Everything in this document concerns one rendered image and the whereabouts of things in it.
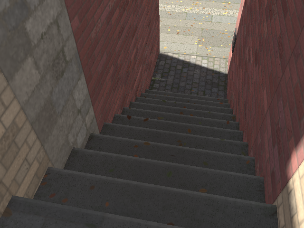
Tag stairs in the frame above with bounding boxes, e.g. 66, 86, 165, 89
33, 89, 278, 228

